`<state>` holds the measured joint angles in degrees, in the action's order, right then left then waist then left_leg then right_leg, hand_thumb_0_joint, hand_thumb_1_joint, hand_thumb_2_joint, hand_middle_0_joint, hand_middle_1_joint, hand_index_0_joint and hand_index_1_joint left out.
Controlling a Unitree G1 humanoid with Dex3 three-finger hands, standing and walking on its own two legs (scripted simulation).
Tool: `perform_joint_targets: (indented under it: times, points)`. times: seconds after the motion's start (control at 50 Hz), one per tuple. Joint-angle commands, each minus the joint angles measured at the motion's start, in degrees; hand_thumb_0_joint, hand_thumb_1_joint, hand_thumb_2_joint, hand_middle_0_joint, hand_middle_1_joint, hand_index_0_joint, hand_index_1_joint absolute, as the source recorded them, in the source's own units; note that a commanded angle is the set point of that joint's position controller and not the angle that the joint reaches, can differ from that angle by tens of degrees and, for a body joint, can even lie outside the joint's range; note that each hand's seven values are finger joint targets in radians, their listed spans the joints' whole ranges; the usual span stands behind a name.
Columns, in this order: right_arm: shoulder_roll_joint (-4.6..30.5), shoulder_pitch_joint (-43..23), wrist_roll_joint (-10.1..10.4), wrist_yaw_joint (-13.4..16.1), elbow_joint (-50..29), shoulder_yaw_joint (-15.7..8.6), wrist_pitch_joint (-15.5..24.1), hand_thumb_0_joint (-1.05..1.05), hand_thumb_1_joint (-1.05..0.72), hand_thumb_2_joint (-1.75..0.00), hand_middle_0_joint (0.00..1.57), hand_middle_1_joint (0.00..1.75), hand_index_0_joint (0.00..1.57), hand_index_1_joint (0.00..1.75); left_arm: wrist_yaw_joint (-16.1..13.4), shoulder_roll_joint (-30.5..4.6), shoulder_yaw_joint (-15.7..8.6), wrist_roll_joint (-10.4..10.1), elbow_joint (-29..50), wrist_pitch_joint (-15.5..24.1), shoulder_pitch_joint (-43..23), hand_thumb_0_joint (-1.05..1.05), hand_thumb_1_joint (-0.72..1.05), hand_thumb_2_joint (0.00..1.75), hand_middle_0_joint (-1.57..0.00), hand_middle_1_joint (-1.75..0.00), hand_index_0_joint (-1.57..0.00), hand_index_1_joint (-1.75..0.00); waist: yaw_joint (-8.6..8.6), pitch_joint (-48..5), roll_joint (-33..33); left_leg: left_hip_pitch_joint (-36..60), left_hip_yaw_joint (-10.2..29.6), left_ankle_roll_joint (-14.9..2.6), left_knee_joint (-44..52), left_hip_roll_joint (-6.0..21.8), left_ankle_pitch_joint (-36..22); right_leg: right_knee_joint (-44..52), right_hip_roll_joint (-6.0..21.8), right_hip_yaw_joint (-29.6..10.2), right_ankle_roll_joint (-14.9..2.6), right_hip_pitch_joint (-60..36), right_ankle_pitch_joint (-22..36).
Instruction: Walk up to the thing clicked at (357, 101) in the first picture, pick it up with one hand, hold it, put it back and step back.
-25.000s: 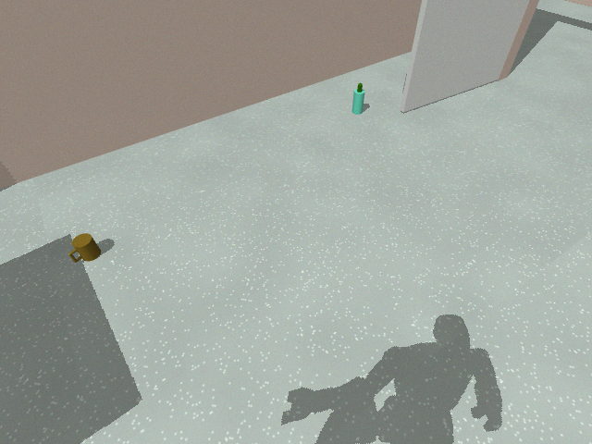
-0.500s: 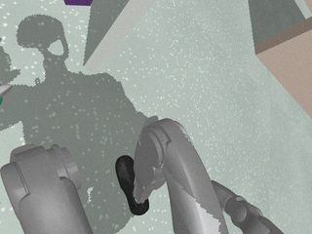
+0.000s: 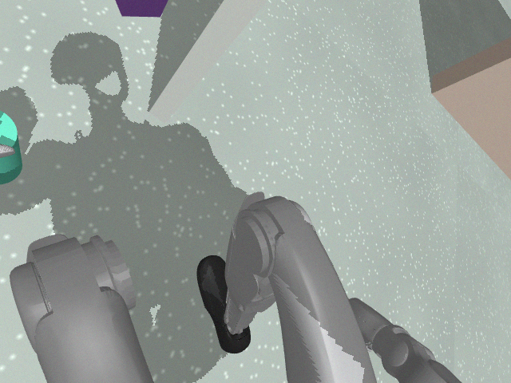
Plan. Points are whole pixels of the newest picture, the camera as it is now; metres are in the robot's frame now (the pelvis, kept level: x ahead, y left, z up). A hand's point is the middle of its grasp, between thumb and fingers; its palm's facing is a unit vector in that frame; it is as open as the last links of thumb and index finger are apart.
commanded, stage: withdraw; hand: left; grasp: from the side
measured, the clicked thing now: out of the picture +0.47 +0.26 -0.21
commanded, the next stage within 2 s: rise in 0.02 s
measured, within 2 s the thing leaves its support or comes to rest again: neither
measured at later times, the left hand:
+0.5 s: hand out of the picture +0.44 +0.39 -0.02, palm faces +0.30 -0.87 -0.39, open 17.1 cm
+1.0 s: hand out of the picture +0.30 +0.31 +0.16, palm faces +0.32 -0.86 -0.41, open 17.1 cm
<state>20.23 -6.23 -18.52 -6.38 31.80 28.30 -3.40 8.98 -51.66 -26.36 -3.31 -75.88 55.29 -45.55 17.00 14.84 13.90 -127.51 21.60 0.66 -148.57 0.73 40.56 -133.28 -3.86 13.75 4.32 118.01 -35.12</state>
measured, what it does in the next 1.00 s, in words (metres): rises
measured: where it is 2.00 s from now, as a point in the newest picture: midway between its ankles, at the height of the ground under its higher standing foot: (169, 355)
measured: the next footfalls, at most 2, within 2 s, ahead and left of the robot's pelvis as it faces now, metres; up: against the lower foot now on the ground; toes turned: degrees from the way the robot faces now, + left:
none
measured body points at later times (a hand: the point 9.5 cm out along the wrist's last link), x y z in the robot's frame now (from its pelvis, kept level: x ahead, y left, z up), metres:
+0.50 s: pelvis +0.01 -0.01 +0.05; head +0.21 +0.11 +0.43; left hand +0.42 +0.44 +0.00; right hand +0.13 -0.25 -0.05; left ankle +0.08 +0.12 -0.27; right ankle +0.14 -0.13 -0.27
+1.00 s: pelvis +0.05 -0.02 +0.26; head +0.19 +0.04 +0.68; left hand +0.28 +0.35 +0.19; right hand +0.28 -0.23 +0.15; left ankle +0.08 +0.12 -0.27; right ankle +0.14 -0.13 -0.27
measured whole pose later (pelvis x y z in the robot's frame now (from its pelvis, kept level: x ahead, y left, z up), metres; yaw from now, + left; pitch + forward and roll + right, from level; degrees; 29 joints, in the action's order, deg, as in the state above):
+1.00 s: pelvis +0.05 -0.02 +0.26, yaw +14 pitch +29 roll -3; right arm 14.2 6.1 2.3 3.5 29.4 -0.1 -5.5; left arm -4.9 -22.7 -11.4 2.0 -29.1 -1.8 -8.8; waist 3.8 -10.6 -0.7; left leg -87.8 3.8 1.5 -94.9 3.2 35.9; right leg -92.3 0.2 2.5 0.5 85.9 -35.2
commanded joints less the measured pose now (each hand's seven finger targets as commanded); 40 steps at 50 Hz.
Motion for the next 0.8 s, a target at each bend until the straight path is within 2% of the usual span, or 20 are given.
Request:
perform_joint_targets:
  times: [0.0,0.06,0.12,0.14,0.16,0.18,0.22,0.3,0.32,0.34,0.36,0.38,0.44,0.46,0.5,0.54,0.58,0.64,0.72,0.78]
  points:
    - [19.81,6.87,2.17,1.65,-0.19,-10.29,-1.35,0.00,-0.90,-0.90,0.20,0.30,0.20,0.30,2.33,-8.82,0.70,-1.30,17.01,-1.16,-13.88,0.00,-0.32,0.13,-0.19,-0.12,-0.19,-0.12,3.32,-42.20,-42.05,32.01,-7.18,1.56,21.78,3.80,-12.91,7.92,-1.15,3.66,-5.59,-14.57,13.33]
    - [18.81,9.49,4.21,1.82,1.19,-12.27,-1.32,0.00,-0.88,-0.90,0.20,0.30,0.20,0.30,4.05,-3.65,5.85,-1.37,16.69,-5.67,-15.82,0.00,-0.35,0.17,-0.21,-0.17,-0.21,-0.16,4.64,-38.32,-38.06,27.02,-7.99,0.57,21.52,3.34,-9.70,8.90,-1.00,3.04,-5.74,-11.47,11.75]
    - [17.95,11.48,5.68,1.80,1.44,-13.04,-1.43,0.00,-0.85,-0.90,0.20,0.30,0.20,0.30,4.47,-1.76,7.15,-1.27,14.58,-8.95,-19.11,0.00,-0.45,0.09,-0.09,-0.06,-0.09,-0.05,5.71,-35.28,-32.57,22.61,-7.94,-0.43,21.40,2.93,-6.35,10.07,-0.79,2.84,-5.49,-9.87,9.16]
    - [16.01,13.08,7.01,1.72,2.47,-15.11,-2.49,0.00,-0.93,-0.92,0.20,0.30,0.20,0.30,1.77,-7.63,5.05,6.15,8.44,-12.64,-14.87,0.00,-0.53,0.07,-0.09,-0.05,-0.07,-0.05,1.05,-37.98,-34.88,25.29,-9.51,0.00,23.68,2.82,-7.21,10.91,-0.60,1.52,-5.89,-8.51,7.50]
    - [15.68,13.00,7.40,1.63,1.45,-15.17,-3.05,0.00,-0.93,-0.92,0.20,0.30,0.20,0.30,1.21,-5.82,6.98,5.89,12.24,-13.79,-20.66,0.00,-0.56,0.07,-0.08,-0.04,-0.07,-0.05,2.28,-38.70,-35.01,24.69,-9.25,0.00,24.50,3.01,-5.53,11.27,-0.57,1.51,-5.99,-7.77,6.01]
    - [15.53,13.90,7.91,1.52,1.49,-15.90,-3.61,0.00,-0.93,-0.92,0.20,0.30,0.20,0.30,0.65,-5.58,7.33,6.66,13.74,-14.87,-22.62,0.00,-0.56,0.08,-0.08,-0.05,-0.06,-0.06,2.22,-39.71,-35.46,25.49,-9.47,-0.05,24.93,2.88,-4.80,11.49,-0.41,1.12,-5.98,-7.37,5.53]
    - [14.92,15.55,8.64,1.42,0.94,-17.30,-4.77,0.00,-0.93,-0.92,0.20,0.30,0.20,0.30,-0.70,-10.86,4.12,8.82,17.05,-18.18,-22.44,0.00,-0.57,0.08,-0.08,-0.05,-0.07,-0.06,-1.36,-45.16,-37.62,27.61,-10.76,0.02,26.36,2.53,-6.51,11.60,-0.05,-0.15,-6.10,-9.20,5.90]
    - [13.59,17.52,10.60,1.77,-0.50,-19.83,-6.94,0.00,-0.97,-0.93,0.20,0.30,0.20,0.30,-2.61,-15.86,-0.42,11.85,21.71,-24.28,-20.89,0.00,-0.60,0.10,-0.10,-0.07,-0.08,-0.08,-4.38,-51.18,-40.63,30.37,-11.98,-0.07,29.46,2.49,-8.11,11.70,0.28,-2.11,-6.57,-9.75,5.90]
    - [13.35,17.96,11.15,1.99,-0.78,-20.58,-7.41,0.00,-0.90,-0.90,0.20,0.30,0.20,0.30,-3.08,-15.69,-1.44,12.25,21.49,-26.03,-18.72,0.00,-0.52,0.16,-0.08,-0.09,-0.08,-0.10,-5.16,-51.68,-39.90,30.80,-12.24,-0.08,30.27,2.47,-7.98,12.13,0.40,-2.43,-6.56,-9.40,5.58]
    - [13.01,18.02,11.73,2.21,-1.04,-21.29,-7.68,0.00,-0.90,-0.90,0.20,0.30,0.20,0.30,-3.25,-14.43,-0.84,12.42,22.65,-27.60,-18.25,0.00,-0.49,0.09,-0.06,-0.07,-0.06,-0.07,-5.42,-51.11,-40.11,30.65,-12.37,-0.12,31.55,2.48,-6.57,12.53,0.45,-2.71,-6.68,-8.24,4.44]
    - [12.64,18.51,12.22,2.44,-1.47,-22.04,-8.00,0.00,-0.90,-0.90,0.20,0.30,0.20,0.30,-3.83,-15.34,-2.60,12.55,24.02,-29.01,-15.95,0.00,-0.50,0.09,-0.06,-0.07,-0.06,-0.07,-6.70,-53.12,-39.59,31.58,-13.02,-0.12,31.99,2.32,-7.70,13.19,0.50,-3.32,-6.67,-9.29,5.07]
    - [11.94,18.93,12.67,2.64,-1.62,-22.47,-8.31,0.00,-0.90,-0.90,0.20,0.30,0.20,0.30,-4.11,-13.99,-2.39,12.47,24.34,-30.57,-13.28,0.00,-0.49,0.09,-0.06,-0.07,-0.06,-0.07,-7.22,-54.38,-38.85,31.30,-14.04,-0.24,31.99,2.05,-9.48,13.91,0.50,-3.91,-6.55,-11.15,6.21]
    - [10.54,19.72,14.47,3.12,-2.45,-25.53,-8.33,0.00,-0.90,-0.90,0.20,0.30,0.20,0.30,-4.72,-6.86,0.91,11.67,29.25,-34.86,-9.77,0.00,-0.47,0.11,-0.06,-0.07,-0.06,-0.07,-8.13,-56.30,-35.09,31.14,-15.38,-0.86,34.57,1.70,-7.46,17.26,0.68,-5.16,-6.74,-10.87,4.38]
    - [10.02,20.90,14.85,3.19,-2.30,-26.47,-8.35,0.00,-0.90,-0.90,0.20,0.30,0.20,0.30,-4.84,-3.75,2.01,11.38,29.97,-36.31,-7.63,0.00,-0.49,0.09,-0.06,-0.07,-0.06,-0.07,-7.81,-57.92,-33.52,32.23,-15.86,-0.98,34.83,1.61,-9.27,18.56,0.73,-5.58,-6.54,-12.96,6.05]
    - [9.42,21.07,16.12,3.57,-2.62,-28.34,-8.07,0.00,-0.90,-0.90,0.20,0.30,0.20,0.30,-5.65,-0.77,3.79,10.83,34.40,-39.03,-3.68,0.00,-0.49,0.09,-0.06,-0.07,-0.06,-0.07,-9.23,-58.41,-30.36,33.20,-15.96,-1.40,38.35,1.66,-6.49,21.73,0.96,-6.51,-6.65,-13.46,3.86]
    - [8.87,21.37,17.10,3.87,-2.98,-29.77,-7.71,0.00,-0.90,-0.90,0.20,0.30,0.20,0.30,-6.25,3.55,6.57,10.13,39.38,-41.45,-1.09,0.00,-0.51,0.08,-0.06,-0.06,-0.06,-0.06,-9.14,-58.66,-29.33,35.96,-15.78,-1.54,41.33,1.87,-4.85,24.80,1.25,-7.15,-6.57,-14.94,3.16]
    - [7.94,21.54,18.24,4.48,-3.35,-30.69,-7.31,0.00,-0.90,-0.90,0.20,0.30,0.20,0.30,-7.50,3.37,6.44,9.41,47.08,-43.36,0.47,0.00,-0.50,0.09,-0.06,-0.06,-0.06,-0.06,-10.26,-60.30,-27.42,37.84,-15.85,-1.82,44.19,1.83,-3.60,28.08,1.52,-7.83,-6.34,-19.05,2.24]
    - [6.84,20.54,19.55,5.56,-5.10,-31.47,-6.82,0.00,-0.90,-0.90,0.20,0.30,0.20,0.30,-9.50,3.34,5.08,8.59,53.84,-46.36,9.07,0.00,-0.49,0.09,-0.06,-0.07,-0.06,-0.07,-12.42,-60.94,-24.54,41.82,-16.20,-2.07,48.82,1.81,-2.97,33.35,1.87,-9.14,-6.13,-24.77,1.15]
    - [5.21,19.28,20.39,7.50,-5.51,-31.80,-5.53,0.00,-0.90,-0.90,0.20,0.30,0.20,0.30,-11.79,5.24,4.70,7.75,57.65,-49.10,14.13,0.00,-0.45,0.12,-0.07,-0.08,-0.07,-0.08,-12.59,-57.03,-22.94,45.86,-16.83,-2.25,54.75,1.93,-1.56,39.93,2.33,-10.53,-5.90,-30.91,-0.59]
    - [4.04,18.32,20.56,8.94,-6.15,-31.89,-4.05,0.00,-0.89,-0.90,0.20,0.30,0.20,0.30,-13.01,9.51,6.69,7.15,57.71,-50.94,19.59,0.00,-0.47,0.11,-0.06,-0.07,-0.06,-0.07,-12.64,-55.23,-23.47,51.21,-17.65,-2.02,58.63,1.88,-3.79,44.41,2.50,-11.40,-5.95,-34.54,0.57]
